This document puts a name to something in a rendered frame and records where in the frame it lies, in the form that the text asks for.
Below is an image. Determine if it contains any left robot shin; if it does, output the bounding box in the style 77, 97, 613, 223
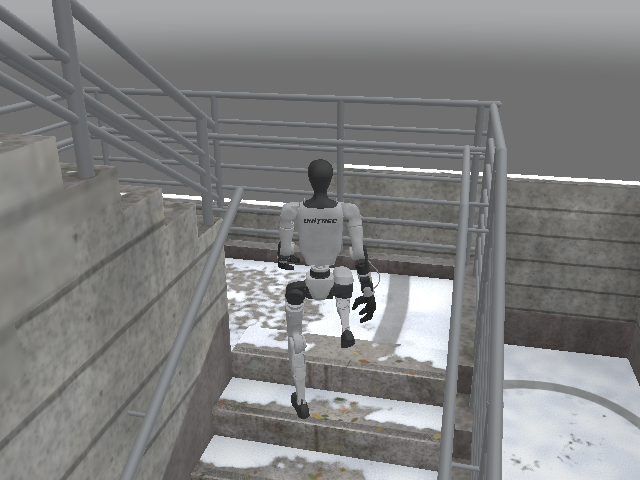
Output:
288, 337, 306, 405

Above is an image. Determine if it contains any left robot forearm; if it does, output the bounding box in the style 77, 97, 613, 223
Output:
277, 241, 291, 264

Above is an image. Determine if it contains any robot left upper arm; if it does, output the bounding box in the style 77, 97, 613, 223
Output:
279, 202, 299, 256

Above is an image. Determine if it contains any right robot forearm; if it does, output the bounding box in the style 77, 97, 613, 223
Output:
355, 245, 375, 297

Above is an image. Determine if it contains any right robot hand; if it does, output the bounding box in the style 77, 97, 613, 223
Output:
352, 295, 376, 323

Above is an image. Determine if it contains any robot right thigh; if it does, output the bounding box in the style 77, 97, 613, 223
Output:
333, 266, 354, 299

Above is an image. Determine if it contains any left robot hand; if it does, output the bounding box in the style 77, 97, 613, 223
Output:
278, 255, 300, 270

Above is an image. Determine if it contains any robot right upper arm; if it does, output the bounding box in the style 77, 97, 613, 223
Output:
341, 202, 365, 260

